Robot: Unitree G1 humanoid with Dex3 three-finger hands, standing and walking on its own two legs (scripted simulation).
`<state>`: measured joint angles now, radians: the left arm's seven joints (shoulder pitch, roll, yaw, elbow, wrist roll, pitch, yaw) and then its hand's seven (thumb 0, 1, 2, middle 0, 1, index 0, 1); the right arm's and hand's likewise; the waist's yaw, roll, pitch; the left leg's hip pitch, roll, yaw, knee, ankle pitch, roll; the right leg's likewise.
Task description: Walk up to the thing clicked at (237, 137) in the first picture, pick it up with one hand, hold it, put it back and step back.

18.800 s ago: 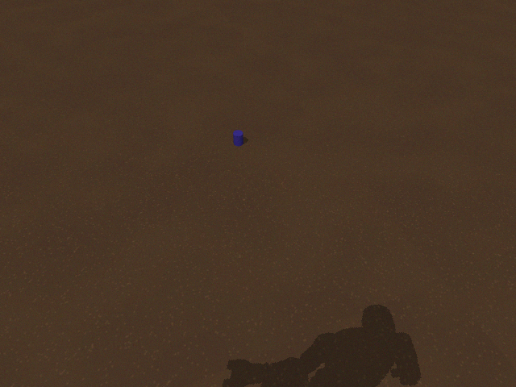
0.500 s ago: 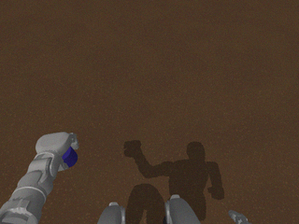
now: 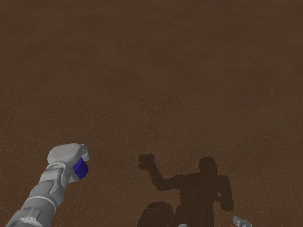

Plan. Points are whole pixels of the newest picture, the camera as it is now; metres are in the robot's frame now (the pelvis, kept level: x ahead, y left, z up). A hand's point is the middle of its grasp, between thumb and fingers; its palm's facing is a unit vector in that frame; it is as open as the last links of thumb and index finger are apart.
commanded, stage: hold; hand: left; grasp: from above
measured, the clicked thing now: (75, 166) +0.34 +0.23 -0.10
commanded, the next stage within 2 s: crouch in 1.84 s
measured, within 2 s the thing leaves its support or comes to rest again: neither
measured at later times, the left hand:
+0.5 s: hand (72, 159) +0.33 +0.22 -0.03, palm faces -0.45 -0.06 -0.89, open 8.2 cm
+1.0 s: hand (73, 163) +0.31 +0.20 -0.01, palm faces -0.45 -0.06 -0.89, open 8.2 cm
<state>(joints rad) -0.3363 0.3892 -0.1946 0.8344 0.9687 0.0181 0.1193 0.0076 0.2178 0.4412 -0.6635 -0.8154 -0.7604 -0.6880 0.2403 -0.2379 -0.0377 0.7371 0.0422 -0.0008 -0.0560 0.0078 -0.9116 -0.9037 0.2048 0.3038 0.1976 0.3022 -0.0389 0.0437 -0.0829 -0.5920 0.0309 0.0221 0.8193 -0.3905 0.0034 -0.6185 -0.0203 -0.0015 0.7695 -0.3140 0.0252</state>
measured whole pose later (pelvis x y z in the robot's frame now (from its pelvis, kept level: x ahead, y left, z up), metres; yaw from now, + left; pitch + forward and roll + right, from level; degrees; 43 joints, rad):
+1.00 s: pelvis +0.01 -0.01 +0.03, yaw -1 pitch +2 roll +1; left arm -0.24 0.39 -0.22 0.63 0.97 0.02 -0.04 0.01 0.22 0.43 -0.67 -0.79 -0.77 -0.67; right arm 0.20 -0.26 -0.03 0.67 0.06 0.09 -0.05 0.01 -0.91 -0.90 0.20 0.30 0.20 0.30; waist 0.01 0.06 -0.03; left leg -0.28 0.03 0.04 0.53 -0.28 -0.01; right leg -0.35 -0.02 0.01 0.55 -0.24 0.01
